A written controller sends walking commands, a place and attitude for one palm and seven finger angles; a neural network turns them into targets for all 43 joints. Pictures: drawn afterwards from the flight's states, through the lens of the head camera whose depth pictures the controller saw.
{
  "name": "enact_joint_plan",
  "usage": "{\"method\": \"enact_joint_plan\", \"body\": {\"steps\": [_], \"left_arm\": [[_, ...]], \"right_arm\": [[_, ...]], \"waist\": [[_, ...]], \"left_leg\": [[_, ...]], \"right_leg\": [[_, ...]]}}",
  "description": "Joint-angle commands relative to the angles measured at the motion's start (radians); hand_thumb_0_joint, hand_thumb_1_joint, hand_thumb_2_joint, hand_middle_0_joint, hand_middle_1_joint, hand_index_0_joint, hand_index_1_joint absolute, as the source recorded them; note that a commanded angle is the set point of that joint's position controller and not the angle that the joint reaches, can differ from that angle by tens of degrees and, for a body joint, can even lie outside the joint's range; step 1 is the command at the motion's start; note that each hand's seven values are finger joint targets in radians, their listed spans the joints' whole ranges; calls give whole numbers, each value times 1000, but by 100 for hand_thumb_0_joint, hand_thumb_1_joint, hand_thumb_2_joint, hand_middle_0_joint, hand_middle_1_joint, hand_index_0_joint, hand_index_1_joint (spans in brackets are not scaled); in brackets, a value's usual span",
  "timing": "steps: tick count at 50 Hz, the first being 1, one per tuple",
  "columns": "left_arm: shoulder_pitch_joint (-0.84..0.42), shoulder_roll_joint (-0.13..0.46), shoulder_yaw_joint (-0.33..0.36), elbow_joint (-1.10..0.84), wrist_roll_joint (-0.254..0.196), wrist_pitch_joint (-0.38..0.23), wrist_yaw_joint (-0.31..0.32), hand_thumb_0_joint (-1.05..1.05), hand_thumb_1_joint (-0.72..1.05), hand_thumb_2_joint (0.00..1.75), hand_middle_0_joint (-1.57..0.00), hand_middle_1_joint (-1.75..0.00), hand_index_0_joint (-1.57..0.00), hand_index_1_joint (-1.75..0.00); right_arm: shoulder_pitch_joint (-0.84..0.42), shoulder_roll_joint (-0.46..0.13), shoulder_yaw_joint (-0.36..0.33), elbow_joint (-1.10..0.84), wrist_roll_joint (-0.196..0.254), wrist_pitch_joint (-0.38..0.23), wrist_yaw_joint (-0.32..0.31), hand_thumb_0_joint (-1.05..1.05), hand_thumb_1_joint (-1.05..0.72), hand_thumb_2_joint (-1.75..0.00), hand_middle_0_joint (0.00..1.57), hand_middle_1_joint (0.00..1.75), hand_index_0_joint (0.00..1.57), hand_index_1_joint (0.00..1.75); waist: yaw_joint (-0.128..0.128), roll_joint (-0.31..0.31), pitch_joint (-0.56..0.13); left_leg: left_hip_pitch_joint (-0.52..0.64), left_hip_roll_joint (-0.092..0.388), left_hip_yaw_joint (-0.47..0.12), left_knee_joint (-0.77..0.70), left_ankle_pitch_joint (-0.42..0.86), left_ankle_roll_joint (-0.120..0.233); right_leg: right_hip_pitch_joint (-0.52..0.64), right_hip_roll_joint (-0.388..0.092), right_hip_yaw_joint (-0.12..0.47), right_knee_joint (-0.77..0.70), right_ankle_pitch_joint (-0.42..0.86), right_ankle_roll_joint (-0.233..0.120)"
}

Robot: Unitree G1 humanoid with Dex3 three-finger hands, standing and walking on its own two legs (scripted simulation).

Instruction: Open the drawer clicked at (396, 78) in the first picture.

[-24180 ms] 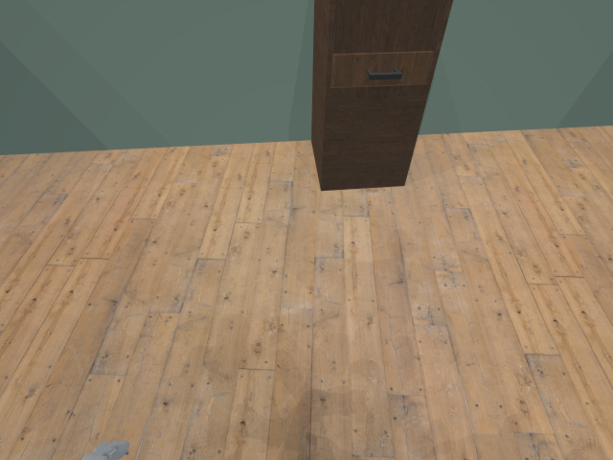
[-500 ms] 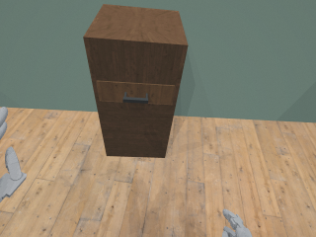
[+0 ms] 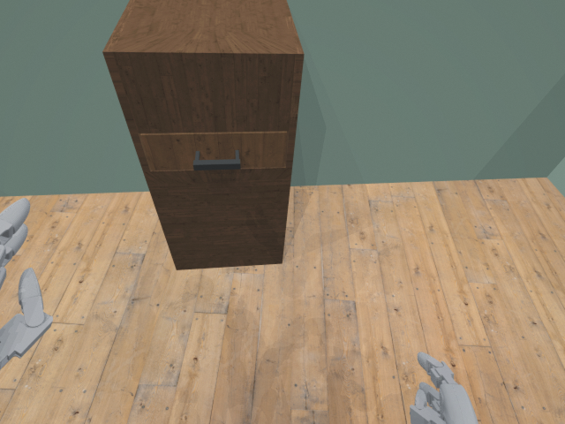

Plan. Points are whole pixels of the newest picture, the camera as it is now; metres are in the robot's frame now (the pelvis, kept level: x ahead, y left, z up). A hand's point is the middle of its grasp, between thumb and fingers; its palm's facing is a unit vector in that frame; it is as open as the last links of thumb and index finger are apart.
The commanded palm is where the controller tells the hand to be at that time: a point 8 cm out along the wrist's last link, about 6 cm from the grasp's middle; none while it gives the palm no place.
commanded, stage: stop stepping back and stand still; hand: left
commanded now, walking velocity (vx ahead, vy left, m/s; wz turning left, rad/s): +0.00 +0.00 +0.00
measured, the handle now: (217, 159) +0.79 +0.19 -0.16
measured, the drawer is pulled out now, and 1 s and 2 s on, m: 0.00 0.00 0.00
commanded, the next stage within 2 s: let the arm hang, fingers relaxed in 0.54 s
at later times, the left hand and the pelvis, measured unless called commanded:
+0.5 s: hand (3, 347) +0.17 +0.27 +0.15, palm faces +0.37 -0.83 -0.42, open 7.4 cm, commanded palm +0.10 +0.31 +0.18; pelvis -0.02 +0.02 +0.00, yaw +1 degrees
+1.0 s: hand out of the picture +0.00 +0.21 -0.17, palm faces -0.07 -0.98 -0.18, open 7.4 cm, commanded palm none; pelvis -0.03 +0.02 +0.00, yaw +1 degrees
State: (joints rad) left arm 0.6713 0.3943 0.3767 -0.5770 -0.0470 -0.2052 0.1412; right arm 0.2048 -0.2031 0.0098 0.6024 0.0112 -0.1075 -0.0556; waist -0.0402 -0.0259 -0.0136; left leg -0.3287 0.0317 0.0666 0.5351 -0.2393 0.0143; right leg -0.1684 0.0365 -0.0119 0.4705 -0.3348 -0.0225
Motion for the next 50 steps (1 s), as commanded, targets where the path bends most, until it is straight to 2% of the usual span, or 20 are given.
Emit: {"method": "enact_joint_plan", "body": {"steps": [1,5,7,9,12,18,22,31,32,33,34,35,36,37,38,40,42,45,47,50], "left_arm": [[24,151,129,-215,-7,-54,23,0,90,90,-20,-30,-20,-30],[-34,130,99,-198,-2,-50,24,0,90,90,-20,-30,-20,-30],[-70,128,89,-202,2,-49,24,0,90,90,-20,-30,-20,-30],[-75,119,82,-175,5,-47,25,0,90,90,-20,-30,-20,-30],[-77,106,73,-148,7,-42,23,0,90,90,-20,-30,-20,-30],[-74,105,70,-164,13,-43,25,0,90,90,-20,-30,-20,-30],[-58,121,82,-221,12,-48,28,0,90,90,-20,-30,-20,-30],[-5,119,95,-202,3,-51,29,0,90,90,-20,-30,-20,-30],[-163,-6,-287,673,100,95,-106,0,90,90,-20,-30,-20,-30],[-178,11,-258,702,88,172,-122,0,90,90,-20,-30,-20,-30],[-184,8,-261,682,84,192,-125,0,90,90,-20,-30,-20,-30],[-219,7,-264,723,85,189,-127,0,90,90,-20,-30,-20,-30],[-248,26,-264,776,90,186,-129,0,90,90,-20,-30,-20,-30],[-265,41,-268,830,88,185,-131,0,90,90,-20,-30,-20,-30],[-288,60,-269,890,90,186,-133,0,90,90,-20,-30,-20,-30],[-355,97,-275,1018,90,187,-137,0,90,90,-20,-30,-20,-30],[-406,117,-291,1131,83,189,-137,0,90,90,-20,-30,-20,-30],[-443,126,-311,1267,76,194,-135,0,90,90,-20,-30,-20,-30],[-431,125,-318,1346,73,194,-135,0,90,90,-20,-30,-20,-30],[-415,115,-326,1448,68,191,-136,0,90,90,-20,-30,-20,-30]], "right_arm": [[-72,-120,-43,-155,-4,-46,-18,0,-90,-90,20,30,20,30],[-78,-118,-36,-156,-7,-48,-24,0,-90,-90,20,30,20,30],[-82,-119,-31,-156,-9,-52,-29,0,-90,-90,20,30,20,30],[-83,-118,-29,-155,-10,-58,-32,0,-90,-90,20,30,20,30],[-88,-115,-26,-155,-11,-59,-32,0,-90,-90,20,30,20,30],[-93,-117,-26,-157,-14,-64,-28,0,-90,-90,20,30,20,30],[-95,-117,-27,-162,-14,-73,-31,0,-90,-90,20,30,20,30],[-83,-124,-35,-151,-14,-75,-30,0,-90,-90,20,30,20,30],[-140,-312,-99,124,-9,-108,60,0,-90,-90,20,30,20,30],[-53,-270,-103,120,-3,-32,62,0,-90,-90,20,30,20,30],[-42,-268,-100,94,-1,-15,57,0,-90,-90,20,30,20,30],[-46,-272,-94,106,-9,-2,59,0,-90,-90,20,30,20,30],[-50,-276,-84,102,-13,16,57,0,-90,-90,20,30,20,30],[-64,-290,-78,105,-17,24,56,0,-90,-90,20,30,20,30],[-80,-296,-74,112,-21,32,55,0,-90,-90,20,30,20,30],[-101,-303,-72,133,-26,48,57,0,-90,-90,20,30,20,30],[-118,-302,-68,160,-30,64,59,0,-90,-90,20,30,20,30],[-123,-304,-62,208,-33,81,60,0,-90,-90,20,30,20,30],[-119,-299,-60,238,-30,86,57,0,-90,-90,20,30,20,30],[-104,-296,-60,288,-26,90,51,0,-90,-90,20,30,20,30]], "waist": [[21,52,-140],[23,82,-64],[23,96,-37],[26,83,-30],[28,70,-13],[30,81,-37],[33,120,-74],[32,92,-115],[-2,95,-19],[7,97,-118],[8,103,-101],[16,85,-114],[25,4,-112],[36,-52,-106],[42,-103,-95],[38,-166,-58],[32,-90,-18],[29,81,18],[35,133,10],[39,168,-14]], "left_leg": [[134,49,-68,-32,275,3],[128,58,-93,-86,164,6],[117,64,-112,-122,114,8],[106,71,-120,-157,46,11],[79,69,-127,-185,-40,10],[68,64,-137,-210,-84,5],[79,62,-140,-210,-16,2],[126,62,-121,-147,192,-8],[64,91,-123,21,394,8],[155,93,-113,11,456,-3],[155,104,-118,5,445,10],[105,130,-157,-20,401,37],[88,136,-189,-47,422,54],[69,139,-204,-63,388,64],[49,127,-208,-72,337,65],[51,87,-190,-69,222,51],[73,63,-176,-83,146,41],[89,65,-183,-157,26,33],[92,67,-191,-187,-31,30],[121,71,-193,-213,-74,27]], "right_leg": [[-2,-122,96,-76,426,-2],[-79,-94,82,-115,229,5],[-92,-79,73,-122,170,8],[-90,-66,60,-126,125,15],[-87,-64,59,-146,78,15],[-60,-59,43,-149,56,14],[-21,-55,25,-118,115,16],[-7,-67,27,-102,242,16],[-142,-144,2,12,343,-1],[-133,-134,58,2,319,-3],[-152,-120,33,19,238,4],[-144,-96,20,70,135,0],[-108,-79,22,89,124,-1],[-78,-78,30,78,111,-1],[-52,-88,43,47,126,-9],[-68,-125,94,-16,126,-28],[-102,-150,124,-56,80,-47],[-98,-133,125,-85,0,-45],[-68,-129,119,-100,-9,-45],[-39,-130,118,-125,3,-46]]}}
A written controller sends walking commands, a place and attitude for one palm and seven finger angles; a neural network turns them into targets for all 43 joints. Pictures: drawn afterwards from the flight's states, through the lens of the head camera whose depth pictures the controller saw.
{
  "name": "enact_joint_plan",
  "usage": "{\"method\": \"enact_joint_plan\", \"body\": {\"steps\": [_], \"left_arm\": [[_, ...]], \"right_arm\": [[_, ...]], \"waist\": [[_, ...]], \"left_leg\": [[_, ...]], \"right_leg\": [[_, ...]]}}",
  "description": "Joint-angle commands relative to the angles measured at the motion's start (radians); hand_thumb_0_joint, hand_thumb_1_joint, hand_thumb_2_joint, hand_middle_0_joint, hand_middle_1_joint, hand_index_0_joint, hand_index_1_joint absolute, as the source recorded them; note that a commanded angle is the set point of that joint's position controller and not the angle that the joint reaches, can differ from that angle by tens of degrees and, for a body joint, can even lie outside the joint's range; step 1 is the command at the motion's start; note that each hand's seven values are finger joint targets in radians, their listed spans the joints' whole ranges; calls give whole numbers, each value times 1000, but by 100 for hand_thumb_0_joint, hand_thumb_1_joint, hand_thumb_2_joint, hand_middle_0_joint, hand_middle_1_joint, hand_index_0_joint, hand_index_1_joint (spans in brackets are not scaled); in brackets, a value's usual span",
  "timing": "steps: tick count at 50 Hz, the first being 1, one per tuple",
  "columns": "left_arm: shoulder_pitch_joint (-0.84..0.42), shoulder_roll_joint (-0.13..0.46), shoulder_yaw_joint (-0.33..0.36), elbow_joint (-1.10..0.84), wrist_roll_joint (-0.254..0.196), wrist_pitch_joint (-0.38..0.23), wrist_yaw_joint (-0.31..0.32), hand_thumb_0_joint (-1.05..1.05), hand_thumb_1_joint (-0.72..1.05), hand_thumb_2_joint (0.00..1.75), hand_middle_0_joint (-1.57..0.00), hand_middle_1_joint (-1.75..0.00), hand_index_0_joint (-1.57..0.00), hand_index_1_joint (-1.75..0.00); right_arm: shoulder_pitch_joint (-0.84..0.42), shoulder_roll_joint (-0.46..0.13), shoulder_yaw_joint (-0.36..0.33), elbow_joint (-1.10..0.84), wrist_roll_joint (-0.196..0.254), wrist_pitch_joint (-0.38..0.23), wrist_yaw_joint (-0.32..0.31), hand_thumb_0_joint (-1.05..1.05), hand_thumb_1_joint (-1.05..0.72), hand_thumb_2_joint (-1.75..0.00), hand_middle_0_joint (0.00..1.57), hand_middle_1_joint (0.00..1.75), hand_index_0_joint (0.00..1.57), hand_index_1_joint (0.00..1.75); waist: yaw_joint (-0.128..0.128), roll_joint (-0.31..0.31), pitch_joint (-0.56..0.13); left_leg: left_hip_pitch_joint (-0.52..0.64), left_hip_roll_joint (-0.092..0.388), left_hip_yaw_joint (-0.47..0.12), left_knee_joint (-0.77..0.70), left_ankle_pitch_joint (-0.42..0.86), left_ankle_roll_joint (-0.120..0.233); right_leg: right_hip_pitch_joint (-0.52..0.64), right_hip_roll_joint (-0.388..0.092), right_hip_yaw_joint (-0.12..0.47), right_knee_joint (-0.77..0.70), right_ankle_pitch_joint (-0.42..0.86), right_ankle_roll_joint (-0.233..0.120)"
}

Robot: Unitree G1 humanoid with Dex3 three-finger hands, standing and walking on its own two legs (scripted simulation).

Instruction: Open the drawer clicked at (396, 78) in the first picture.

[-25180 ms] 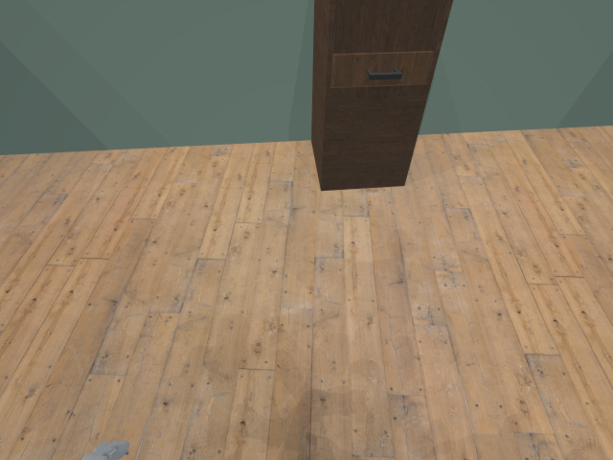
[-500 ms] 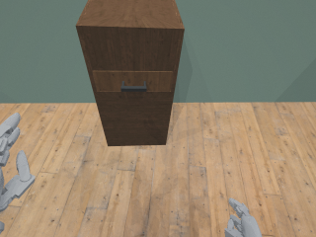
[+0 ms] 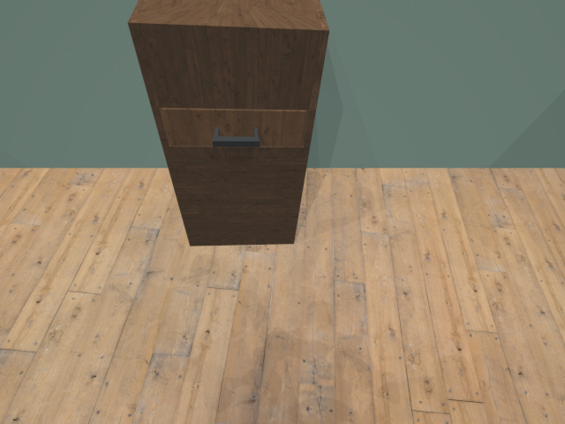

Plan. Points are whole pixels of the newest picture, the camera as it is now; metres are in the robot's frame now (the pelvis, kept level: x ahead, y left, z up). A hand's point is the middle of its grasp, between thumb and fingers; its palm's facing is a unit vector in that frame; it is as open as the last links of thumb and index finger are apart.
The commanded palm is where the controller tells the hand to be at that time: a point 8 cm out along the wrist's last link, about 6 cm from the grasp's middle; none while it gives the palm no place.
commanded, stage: let the arm hang, fingers relaxed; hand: left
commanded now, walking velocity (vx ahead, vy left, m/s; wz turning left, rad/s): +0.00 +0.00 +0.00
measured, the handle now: (236, 136) +0.83 +0.15 -0.16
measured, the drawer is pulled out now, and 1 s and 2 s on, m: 0.00 0.00 0.00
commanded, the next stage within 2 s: look to check the result in 0.74 s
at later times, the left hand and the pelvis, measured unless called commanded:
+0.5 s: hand out of the picture +0.09 +0.25 -0.14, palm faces -0.03 -0.92 -0.39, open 7.4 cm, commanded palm none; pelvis +0.02 -0.01 +0.01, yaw +0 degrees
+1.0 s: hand out of the picture +0.12 +0.21 -0.15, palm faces -0.06 -0.94 -0.33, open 7.4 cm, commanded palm none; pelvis +0.04 -0.02 +0.01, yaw -1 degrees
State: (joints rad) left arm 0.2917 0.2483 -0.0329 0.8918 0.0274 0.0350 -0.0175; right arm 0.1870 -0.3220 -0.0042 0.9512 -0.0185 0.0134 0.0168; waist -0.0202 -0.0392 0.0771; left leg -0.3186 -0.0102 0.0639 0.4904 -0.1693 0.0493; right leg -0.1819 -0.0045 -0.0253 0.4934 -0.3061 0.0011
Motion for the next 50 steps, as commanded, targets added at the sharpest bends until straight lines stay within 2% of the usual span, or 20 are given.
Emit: {"method": "enact_joint_plan", "body": {"steps": [1,4,5,6,8,20,26,36,39,42,50], "left_arm": [[-33,264,85,5,-6,-53,23,0,90,90,-20,-30,-20,-30],[-46,248,78,76,-12,-55,24,0,90,90,-20,-30,-20,-30],[-48,243,77,95,-12,-54,25,0,90,90,-20,-30,-20,-30],[-50,244,79,110,-11,-56,26,0,90,90,-20,-30,-20,-30],[-62,240,74,140,-13,-53,28,0,90,90,-20,-30,-20,-30],[-136,269,75,183,-12,-60,34,0,90,90,-20,-30,-20,-30],[-162,287,79,169,-10,-68,37,0,90,90,-20,-30,-20,-30],[-186,289,85,159,-10,-74,41,0,90,90,-20,-30,-20,-30],[-190,285,84,164,-12,-73,42,0,90,90,-20,-30,-20,-30],[-188,285,86,166,-13,-72,43,0,90,90,-20,-30,-20,-30],[-182,278,85,172,-15,-68,46,0,90,90,-20,-30,-20,-30]], "right_arm": [[-75,-177,-48,-51,7,-29,-24,0,-90,-90,20,30,20,30],[-51,-174,-45,3,9,-31,-32,0,-90,-90,20,30,20,30],[-51,-173,-45,16,9,-30,-33,0,-90,-90,20,30,20,30],[-50,-177,-48,23,11,-29,-34,0,-90,-90,20,30,20,30],[-44,-176,-46,48,11,-28,-37,0,-90,-90,20,30,20,30],[-87,-198,-48,99,6,-28,-30,0,-90,-90,20,30,20,30],[-109,-198,-47,103,8,-34,-25,0,-90,-90,20,30,20,30],[-121,-197,-44,104,8,-40,-29,0,-90,-90,20,30,20,30],[-121,-199,-42,107,7,-40,-32,0,-90,-90,20,30,20,30],[-118,-198,-41,105,8,-39,-36,0,-90,-90,20,30,20,30],[-116,-198,-39,106,9,-34,-40,0,-90,-90,20,30,20,30]], "waist": [[18,138,-119],[11,145,-126],[10,146,-106],[12,114,-94],[8,93,-65],[10,-7,-47],[14,3,-82],[13,25,-107],[9,55,-121],[8,49,-130],[6,47,-123]], "left_leg": [[133,114,-186,-156,-107,-7],[177,122,-179,-157,-34,-9],[179,125,-178,-167,-37,-10],[184,128,-179,-164,-8,-8],[186,132,-177,-180,-3,-9],[222,140,-168,-217,65,-12],[244,139,-157,-211,141,-13],[269,139,-139,-195,245,-18],[283,139,-135,-190,273,-21],[295,141,-131,-178,306,-22],[306,143,-122,-174,309,-24]], "right_leg": [[-16,-92,132,-161,-6,-71],[-6,-100,128,-184,37,-69],[-13,-99,122,-190,38,-68],[-14,-99,124,-200,55,-66],[-20,-104,117,-215,51,-64],[-2,-112,112,-247,93,-46],[29,-120,119,-247,159,-41],[80,-127,114,-247,295,-39],[98,-129,115,-244,334,-40],[109,-132,108,-242,380,-40],[118,-128,109,-251,401,-39]]}}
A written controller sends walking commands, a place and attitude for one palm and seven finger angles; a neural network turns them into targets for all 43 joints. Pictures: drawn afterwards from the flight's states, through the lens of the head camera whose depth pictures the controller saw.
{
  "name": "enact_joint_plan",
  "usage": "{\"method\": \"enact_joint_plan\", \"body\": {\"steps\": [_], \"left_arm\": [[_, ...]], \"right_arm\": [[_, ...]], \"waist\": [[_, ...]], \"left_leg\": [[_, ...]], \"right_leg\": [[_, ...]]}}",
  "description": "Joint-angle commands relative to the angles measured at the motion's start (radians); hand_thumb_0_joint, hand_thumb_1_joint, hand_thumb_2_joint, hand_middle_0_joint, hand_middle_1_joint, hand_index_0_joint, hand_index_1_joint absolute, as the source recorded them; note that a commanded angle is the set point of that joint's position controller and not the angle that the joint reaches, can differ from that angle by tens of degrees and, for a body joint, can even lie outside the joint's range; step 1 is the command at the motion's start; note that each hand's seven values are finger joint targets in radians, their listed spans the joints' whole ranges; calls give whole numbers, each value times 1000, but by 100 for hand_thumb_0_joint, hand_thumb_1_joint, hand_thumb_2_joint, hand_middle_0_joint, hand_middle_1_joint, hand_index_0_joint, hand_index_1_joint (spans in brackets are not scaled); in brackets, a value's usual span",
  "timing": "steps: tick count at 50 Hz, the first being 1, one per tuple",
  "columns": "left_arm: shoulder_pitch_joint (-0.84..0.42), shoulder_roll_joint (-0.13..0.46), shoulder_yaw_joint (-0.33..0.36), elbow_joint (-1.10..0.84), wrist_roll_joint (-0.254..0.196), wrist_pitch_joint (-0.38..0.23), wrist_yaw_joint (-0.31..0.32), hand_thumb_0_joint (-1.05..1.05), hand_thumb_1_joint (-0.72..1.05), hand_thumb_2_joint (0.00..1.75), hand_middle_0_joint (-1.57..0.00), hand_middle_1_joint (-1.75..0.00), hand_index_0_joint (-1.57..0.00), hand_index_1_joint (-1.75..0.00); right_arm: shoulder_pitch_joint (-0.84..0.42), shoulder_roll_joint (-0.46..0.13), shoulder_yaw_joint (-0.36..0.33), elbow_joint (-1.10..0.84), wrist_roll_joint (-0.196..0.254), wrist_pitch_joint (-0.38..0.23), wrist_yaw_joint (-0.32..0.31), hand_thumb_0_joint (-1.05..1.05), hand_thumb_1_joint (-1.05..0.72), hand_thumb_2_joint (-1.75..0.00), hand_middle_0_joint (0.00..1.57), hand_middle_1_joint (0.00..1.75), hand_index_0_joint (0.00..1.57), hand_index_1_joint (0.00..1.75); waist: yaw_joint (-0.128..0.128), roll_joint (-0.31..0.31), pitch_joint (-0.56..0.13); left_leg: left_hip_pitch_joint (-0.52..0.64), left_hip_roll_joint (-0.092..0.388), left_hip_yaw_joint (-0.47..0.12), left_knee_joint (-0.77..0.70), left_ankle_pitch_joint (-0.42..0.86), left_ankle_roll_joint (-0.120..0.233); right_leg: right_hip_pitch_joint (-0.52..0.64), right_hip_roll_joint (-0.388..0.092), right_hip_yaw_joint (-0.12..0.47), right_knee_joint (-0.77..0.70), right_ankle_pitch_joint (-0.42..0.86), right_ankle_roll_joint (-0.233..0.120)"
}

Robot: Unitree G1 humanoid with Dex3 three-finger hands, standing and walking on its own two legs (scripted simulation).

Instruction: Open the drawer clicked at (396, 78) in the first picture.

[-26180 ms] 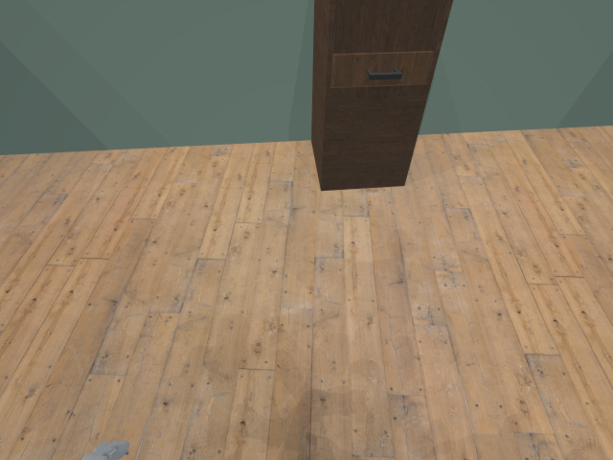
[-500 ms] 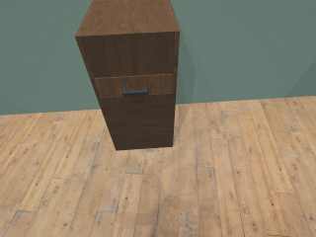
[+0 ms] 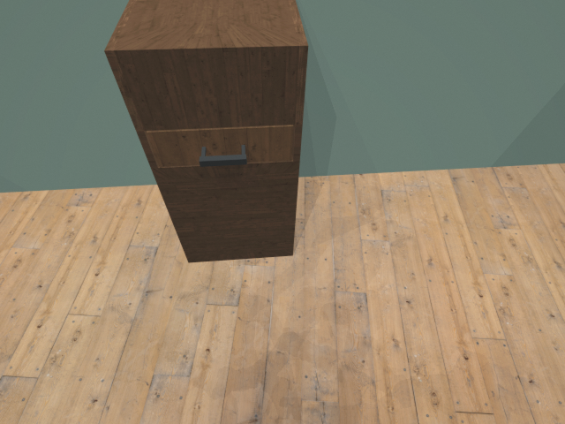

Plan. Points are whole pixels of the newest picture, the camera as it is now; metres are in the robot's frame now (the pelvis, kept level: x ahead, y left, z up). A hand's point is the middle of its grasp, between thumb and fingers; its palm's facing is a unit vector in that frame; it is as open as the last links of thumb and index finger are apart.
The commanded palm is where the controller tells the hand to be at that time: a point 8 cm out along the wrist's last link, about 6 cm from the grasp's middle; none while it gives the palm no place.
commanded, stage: look to check the result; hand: left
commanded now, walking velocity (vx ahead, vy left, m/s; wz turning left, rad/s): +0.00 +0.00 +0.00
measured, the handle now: (223, 155) +0.78 +0.19 -0.17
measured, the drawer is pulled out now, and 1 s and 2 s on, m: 0.00 0.00 0.00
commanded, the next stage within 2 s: turn to face it in 0.34 s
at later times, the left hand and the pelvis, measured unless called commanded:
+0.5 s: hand out of the picture +0.08 +0.24 -0.16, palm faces -0.03 -0.94 -0.35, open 7.4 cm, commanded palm none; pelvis +0.01 -0.01 +0.00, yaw +0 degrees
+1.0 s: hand out of the picture +0.02 +0.20 -0.19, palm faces +0.05 -0.97 -0.23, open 7.4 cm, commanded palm none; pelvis +0.02 +0.00 -0.01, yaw +3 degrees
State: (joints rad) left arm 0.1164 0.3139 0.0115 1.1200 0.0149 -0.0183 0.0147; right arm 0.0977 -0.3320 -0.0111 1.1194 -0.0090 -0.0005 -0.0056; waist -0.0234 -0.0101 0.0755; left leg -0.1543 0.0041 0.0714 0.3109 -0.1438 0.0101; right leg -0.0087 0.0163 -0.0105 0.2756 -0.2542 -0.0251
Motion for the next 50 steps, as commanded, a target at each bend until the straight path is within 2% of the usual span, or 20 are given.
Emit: {"method": "enact_joint_plan", "body": {"steps": [1,6,8,16,18,22,28,31,33,36,38,39,41,43,44,46,48,49,50], "left_arm": [[-2,214,42,-58,-1,-16,14,0,90,90,-20,-30,-20,-30],[2,213,42,-58,-2,-15,16,0,90,90,-20,-30,-20,-30],[-2,210,40,-55,-2,-14,16,0,90,90,-20,-30,-20,-30],[0,213,42,-60,-1,-15,16,0,90,90,-20,-30,-20,-30],[-1,211,39,-59,-2,-15,16,0,90,90,-20,-30,-20,-30],[0,215,41,-60,-2,-17,17,0,90,90,-20,-30,-20,-30],[-4,213,42,-67,-3,-13,17,0,90,90,-20,-30,-20,-30],[9,205,43,-73,-3,-9,18,0,90,90,-20,-30,-20,-30],[15,180,38,-71,-5,-1,20,0,90,90,-20,-30,-20,-30],[38,156,37,-74,-4,6,22,0,90,90,-20,-30,-20,-30],[45,144,31,-71,-6,11,23,0,90,90,-20,-30,-20,-30],[43,150,31,-67,-7,8,20,0,90,90,-20,-30,-20,-30],[88,92,20,-48,-4,16,17,0,90,90,-20,-30,-20,-30],[103,92,21,-27,-2,21,8,0,90,90,-20,-30,-20,-30],[111,95,24,-26,-1,21,5,0,90,90,-20,-30,-20,-30],[140,95,31,-19,2,17,2,0,90,90,-20,-30,-20,-30],[137,88,35,-17,0,12,-1,0,90,90,-20,-30,-20,-30],[138,82,38,-17,0,9,-3,0,90,90,-20,-30,-20,-30],[135,65,38,-14,0,6,-3,0,90,90,-20,-30,-20,-30]], "right_arm": [[-28,-189,-33,-64,1,-19,-18,0,-90,-90,20,30,20,30],[-29,-186,-34,-65,2,-17,-19,0,-90,-90,20,30,20,30],[-28,-183,-34,-63,0,-16,-18,0,-90,-90,20,30,20,30],[-38,-182,-35,-67,2,-14,-18,0,-90,-90,20,30,20,30],[-38,-179,-35,-65,0,-14,-17,0,-90,-90,20,30,20,30],[-35,-179,-35,-66,-1,-13,-17,0,-90,-90,20,30,20,30],[-35,-181,-35,-71,-1,-12,-16,0,-90,-90,20,30,20,30],[-31,-167,-33,-78,2,-8,-16,0,-90,-90,20,30,20,30],[-17,-140,-28,-74,-1,-2,-15,0,-90,-90,20,30,20,30],[-1,-113,-24,-76,1,5,-14,0,-90,-90,20,30,20,30],[5,-100,-20,-71,-1,10,-14,0,-90,-90,20,30,20,30],[3,-107,-21,-68,-2,10,-14,0,-90,-90,20,30,20,30],[29,-35,-7,-53,-8,16,-8,0,-90,-90,20,30,20,30],[38,-16,-7,-43,-18,18,-4,0,-90,-90,20,30,20,30],[43,-9,-8,-41,-20,16,-2,0,-90,-90,20,30,20,30],[49,9,-11,-45,-21,10,1,0,-90,-90,20,30,20,30],[70,21,-16,-44,-22,2,0,0,-90,-90,20,30,20,30],[92,28,-19,-39,-20,-2,-1,0,-90,-90,20,30,20,30],[131,30,-21,-29,-21,-8,-2,0,-90,-90,20,30,20,30]], "waist": [[12,12,-121],[12,-11,-115],[9,2,-114],[12,-21,-104],[10,-6,-100],[10,-24,-109],[12,17,-112],[17,-8,-117],[14,11,-113],[19,1,-112],[19,1,-95],[17,-3,-94],[21,-29,-74],[20,-43,5],[19,-54,31],[26,-94,64],[13,-86,93],[4,-86,100],[-15,-43,105]], "left_leg": [[143,129,-128,9,284,16],[149,130,-125,12,288,16],[148,129,-125,8,281,15],[150,129,-121,6,262,15],[148,128,-120,5,257,14],[152,128,-116,10,267,14],[132,123,-130,18,291,14],[125,120,-135,42,313,16],[106,118,-137,51,312,11],[87,113,-141,73,316,8],[64,108,-147,77,283,5],[63,105,-152,68,222,7],[37,85,-136,79,40,2],[-28,59,-119,106,-111,-3],[-61,51,-106,126,-151,-4],[-122,35,-70,203,-179,-8],[-137,42,-46,246,-187,-10],[-119,50,-44,239,-174,-8],[-72,64,-53,198,-109,0]], "right_leg": [[-57,-148,94,-35,354,-12],[-61,-147,92,-36,375,-9],[-56,-149,90,-36,368,-9],[-68,-145,96,-41,366,-6],[-68,-149,96,-41,362,-6],[-61,-150,94,-37,398,-2],[-44,-153,76,-20,370,-4],[-46,-155,63,-1,383,0],[-43,-160,53,13,371,1],[-48,-161,44,34,361,3],[-54,-164,43,34,335,1],[-55,-160,44,13,265,0],[-77,-155,56,-21,26,2],[-118,-164,82,-56,-191,-26],[-129,-171,101,-63,-252,-43],[-121,-200,130,-72,-281,-77],[-136,-219,129,-44,-226,-105],[-153,-210,111,-18,-189,-104],[-180,-182,72,42,-126,-88]]}}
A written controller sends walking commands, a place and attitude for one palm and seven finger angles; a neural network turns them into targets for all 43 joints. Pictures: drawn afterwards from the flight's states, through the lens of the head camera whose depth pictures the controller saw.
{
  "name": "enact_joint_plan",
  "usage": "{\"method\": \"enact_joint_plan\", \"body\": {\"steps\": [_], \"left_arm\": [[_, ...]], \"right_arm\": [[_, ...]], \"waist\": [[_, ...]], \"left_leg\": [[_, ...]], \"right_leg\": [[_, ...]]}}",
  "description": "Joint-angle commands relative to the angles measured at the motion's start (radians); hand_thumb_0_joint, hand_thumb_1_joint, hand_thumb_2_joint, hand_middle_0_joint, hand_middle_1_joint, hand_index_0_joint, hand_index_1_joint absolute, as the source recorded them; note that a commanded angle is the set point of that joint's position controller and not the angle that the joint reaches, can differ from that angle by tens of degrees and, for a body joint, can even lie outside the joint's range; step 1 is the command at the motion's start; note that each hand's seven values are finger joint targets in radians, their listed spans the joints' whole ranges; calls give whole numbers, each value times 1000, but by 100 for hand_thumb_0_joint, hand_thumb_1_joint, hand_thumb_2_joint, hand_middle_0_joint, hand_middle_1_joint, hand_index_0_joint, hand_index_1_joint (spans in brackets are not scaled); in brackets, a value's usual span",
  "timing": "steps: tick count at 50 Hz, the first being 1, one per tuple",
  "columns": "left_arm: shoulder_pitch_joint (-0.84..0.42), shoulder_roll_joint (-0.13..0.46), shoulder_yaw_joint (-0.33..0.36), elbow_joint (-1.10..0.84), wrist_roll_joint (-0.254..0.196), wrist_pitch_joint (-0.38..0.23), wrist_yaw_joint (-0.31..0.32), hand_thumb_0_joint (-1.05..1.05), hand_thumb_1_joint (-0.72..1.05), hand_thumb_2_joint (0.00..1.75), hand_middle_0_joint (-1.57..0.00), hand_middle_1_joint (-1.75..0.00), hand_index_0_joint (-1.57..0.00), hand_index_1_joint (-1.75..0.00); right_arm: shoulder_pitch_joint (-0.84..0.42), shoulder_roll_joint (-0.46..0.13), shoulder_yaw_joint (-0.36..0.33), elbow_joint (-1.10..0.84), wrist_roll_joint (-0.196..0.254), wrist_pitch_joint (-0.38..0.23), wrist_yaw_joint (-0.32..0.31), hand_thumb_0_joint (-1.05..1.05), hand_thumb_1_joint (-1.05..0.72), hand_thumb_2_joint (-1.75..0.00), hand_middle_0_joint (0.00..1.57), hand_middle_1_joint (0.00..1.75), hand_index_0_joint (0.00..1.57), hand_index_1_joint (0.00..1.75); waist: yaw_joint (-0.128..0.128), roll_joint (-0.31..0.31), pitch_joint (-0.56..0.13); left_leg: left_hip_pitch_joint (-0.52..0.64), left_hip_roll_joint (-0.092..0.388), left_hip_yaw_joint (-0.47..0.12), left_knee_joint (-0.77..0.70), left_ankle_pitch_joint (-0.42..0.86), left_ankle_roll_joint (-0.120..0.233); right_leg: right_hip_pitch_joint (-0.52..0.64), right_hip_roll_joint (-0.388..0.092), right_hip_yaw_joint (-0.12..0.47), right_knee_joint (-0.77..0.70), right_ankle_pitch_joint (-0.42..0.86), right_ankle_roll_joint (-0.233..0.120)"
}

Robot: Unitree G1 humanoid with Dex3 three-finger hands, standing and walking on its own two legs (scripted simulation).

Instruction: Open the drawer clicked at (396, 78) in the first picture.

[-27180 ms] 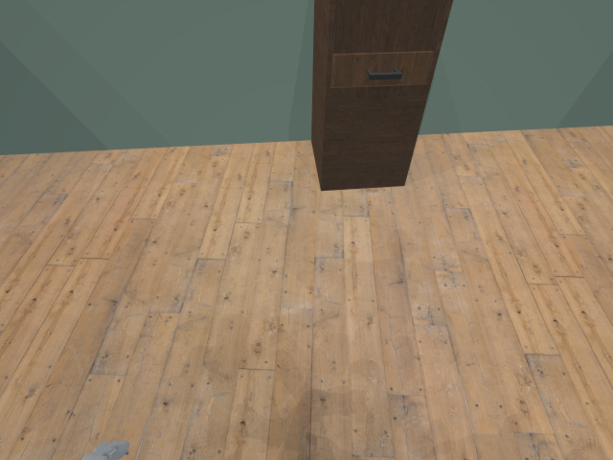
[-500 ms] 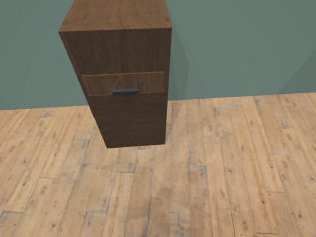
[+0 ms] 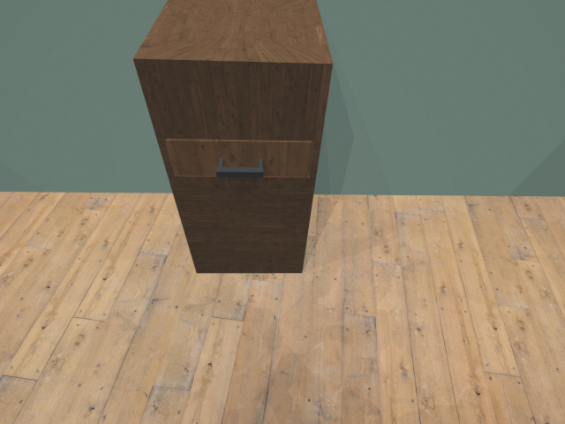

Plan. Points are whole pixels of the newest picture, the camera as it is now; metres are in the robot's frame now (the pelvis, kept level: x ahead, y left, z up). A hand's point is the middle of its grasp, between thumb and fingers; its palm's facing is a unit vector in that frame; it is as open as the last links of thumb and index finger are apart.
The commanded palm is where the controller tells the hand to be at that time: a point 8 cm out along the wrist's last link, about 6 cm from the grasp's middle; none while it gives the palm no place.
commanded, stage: take the last steps up to it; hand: left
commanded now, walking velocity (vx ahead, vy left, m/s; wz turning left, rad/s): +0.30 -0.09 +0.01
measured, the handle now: (240, 167) +0.76 +0.15 -0.15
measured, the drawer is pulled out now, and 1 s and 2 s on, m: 0.00 0.00 0.00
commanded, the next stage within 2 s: come to a stop and stand still in 0.60 s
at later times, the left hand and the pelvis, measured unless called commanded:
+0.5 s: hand (212, 418) +0.17 +0.12 -0.18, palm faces +0.07 -0.98 -0.19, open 7.3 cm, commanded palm none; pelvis +0.12 -0.06 +0.00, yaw +4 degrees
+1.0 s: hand (238, 334) +0.31 +0.10 -0.17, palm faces +0.09 -0.96 -0.25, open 7.3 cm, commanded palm none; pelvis +0.25 -0.10 +0.00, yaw +5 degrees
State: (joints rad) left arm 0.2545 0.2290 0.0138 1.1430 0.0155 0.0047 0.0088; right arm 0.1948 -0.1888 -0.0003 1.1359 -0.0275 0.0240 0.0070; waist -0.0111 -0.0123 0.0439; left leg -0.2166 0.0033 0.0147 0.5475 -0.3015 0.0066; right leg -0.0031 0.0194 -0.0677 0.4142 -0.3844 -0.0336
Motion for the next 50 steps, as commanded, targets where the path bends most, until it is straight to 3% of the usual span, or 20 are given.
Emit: {"method": "enact_joint_plan", "body": {"steps": [1,3,4,6,12,16,17,18,19,23,28,29,30,32,36,39,42,44,45,50], "left_arm": [[2,126,34,-39,-3,-19,1,0,90,90,-20,-30,-20,-30],[-50,78,26,-77,-7,-29,-2,0,90,90,-20,-30,-20,-30],[-95,83,28,-105,-1,-33,1,0,90,90,-20,-30,-20,-30],[-126,80,40,-115,0,-34,1,0,90,90,-20,-30,-20,-30],[-86,-10,43,-126,7,-18,-33,0,90,90,-20,-30,-20,-30],[39,25,67,-78,7,-24,-30,0,90,90,-20,-30,-20,-30],[146,81,82,-45,9,-30,-23,0,90,90,-20,-30,-20,-30],[236,170,100,-22,13,-38,-11,0,90,90,-20,-30,-20,-30],[263,193,99,-18,6,-33,-1,0,90,90,-20,-30,-20,-30],[17,87,73,-88,19,-36,16,0,90,90,-20,-30,-20,-30],[-31,77,72,-86,4,-43,2,0,90,90,-20,-30,-20,-30],[-26,41,61,-93,-4,-37,-2,0,90,90,-20,-30,-20,-30],[-23,-17,50,-118,-8,-34,-7,0,90,90,-20,-30,-20,-30],[-107,24,54,-167,1,-34,-7,0,90,90,-20,-30,-20,-30],[-77,-12,49,-131,5,-26,-12,0,90,90,-20,-30,-20,-30],[-31,-17,40,-122,3,-9,-3,0,90,90,-20,-30,-20,-30],[77,47,57,-118,9,-9,3,0,90,90,-20,-30,-20,-30],[105,185,86,-125,23,-15,18,0,90,90,-20,-30,-20,-30],[120,210,84,-126,16,-14,17,0,90,90,-20,-30,-20,-30],[-10,147,89,-176,9,4,43,0,90,90,-20,-30,-20,-30]], "right_arm": [[84,-122,-36,-29,-3,-39,-18,0,-90,-90,20,30,20,30],[312,-201,-63,35,-19,-54,-41,0,-90,-90,20,30,20,30],[397,-206,-65,53,-16,-56,-55,0,-90,-90,20,30,20,30],[367,-148,-59,37,-7,-67,-63,0,-90,-90,20,30,20,30],[223,-125,-66,-4,-9,-74,-55,0,-90,-90,20,30,20,30],[215,-104,-71,-6,-4,-61,-46,0,-90,-90,20,30,20,30],[199,-78,-66,-19,2,-59,-42,0,-90,-90,20,30,20,30],[183,-2,-51,-54,10,-60,-35,0,-90,-90,20,30,20,30],[112,-20,-53,-84,11,-57,-31,0,-90,-90,20,30,20,30],[139,6,-59,-73,4,-43,-17,0,-90,-90,20,30,20,30],[270,40,-46,-38,1,-53,-11,0,-90,-90,20,30,20,30],[321,-17,-55,-16,-1,-64,-17,0,-90,-90,20,30,20,30],[395,-127,-81,-12,-15,-77,-25,0,-90,-90,20,30,20,30],[385,-189,-92,-46,-16,-62,-44,0,-90,-90,20,30,20,30],[212,-94,-52,-83,-12,-80,-57,0,-90,-90,20,30,20,30],[133,-118,-59,-100,-3,-67,-66,0,-90,-90,20,30,20,30],[94,-142,-81,-113,14,-41,-62,0,-90,-90,20,30,20,30],[126,-80,-86,-136,34,-20,-50,0,-90,-90,20,30,20,30],[115,-76,-84,-147,40,-6,-50,0,-90,-90,20,30,20,30],[-9,-72,-84,-160,27,28,-35,0,-90,-90,20,30,20,30]], "waist": [[-39,37,129],[-109,269,55],[-124,240,46],[-88,83,67],[-18,162,49],[46,65,19],[97,-41,-12],[132,-291,-27],[153,-272,-22],[13,-182,63],[-70,-22,15],[-80,116,-6],[-107,388,-33],[-115,193,-7],[-24,180,64],[-9,199,-30],[43,122,-68],[48,-212,-140],[67,-231,-159],[56,-216,-87]], "left_leg": [[55,97,-62,-91,104,28],[322,336,-490,-244,379,186],[377,400,-541,-252,567,233],[284,403,-441,-225,639,234],[13,244,-189,-305,150,130],[-152,163,-123,-154,-22,64],[-270,93,-43,13,-114,32],[-418,-3,80,286,-267,-3],[-434,37,24,521,-371,7],[-308,140,-7,492,-226,-2],[96,58,139,-15,74,-34],[190,99,51,-121,69,-26],[274,341,-306,-254,104,70],[253,507,-410,-282,265,229],[162,323,-71,-193,809,115],[173,251,30,-130,908,70],[124,200,53,-20,703,27],[-103,13,121,252,-15,-47],[-125,-10,48,427,-362,-44],[-273,10,-60,571,-243,-56]], "right_leg": [[-229,-132,78,8,67,-54],[-499,-2,-27,449,-80,5],[-602,-22,51,630,-196,2],[-618,-101,107,695,-132,5],[-364,-94,-8,332,23,39],[-52,-40,-53,106,143,31],[94,-120,52,27,29,4],[156,-355,360,-139,-133,-81],[76,-460,515,-244,-202,-152],[-211,-361,252,-196,12,-147],[-354,-222,63,-54,84,-87],[-407,-156,24,99,59,-48],[-566,-46,-67,373,-66,25],[-666,-96,58,662,-195,30],[-582,-120,39,565,-36,52],[-378,-61,-26,272,76,56],[-205,-58,-26,63,438,40],[-4,-349,266,49,1212,-102],[0,-463,301,13,1329,-193],[-6,-361,195,2,1117,-160]]}}
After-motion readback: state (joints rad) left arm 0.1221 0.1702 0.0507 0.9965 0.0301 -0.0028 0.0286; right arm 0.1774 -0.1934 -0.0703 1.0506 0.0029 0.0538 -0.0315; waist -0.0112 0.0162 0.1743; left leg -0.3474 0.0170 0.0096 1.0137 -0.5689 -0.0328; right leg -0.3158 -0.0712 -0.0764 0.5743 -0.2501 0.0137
